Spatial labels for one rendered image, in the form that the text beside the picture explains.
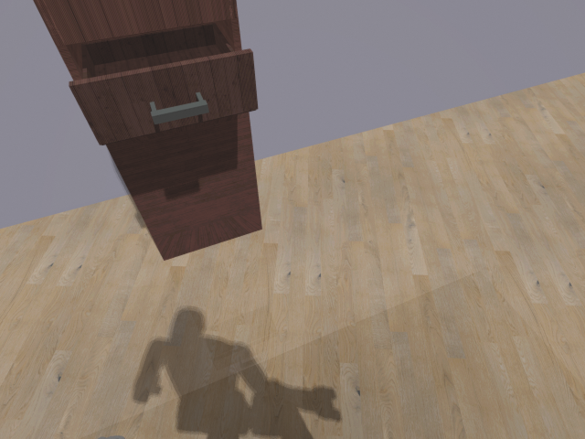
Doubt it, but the cabinet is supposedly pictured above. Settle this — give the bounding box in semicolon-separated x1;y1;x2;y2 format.
33;0;262;261

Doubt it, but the drawer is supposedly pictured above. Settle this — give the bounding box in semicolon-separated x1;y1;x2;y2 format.
69;23;258;145

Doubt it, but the handle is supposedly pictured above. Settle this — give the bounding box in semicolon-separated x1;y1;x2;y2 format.
150;92;209;124

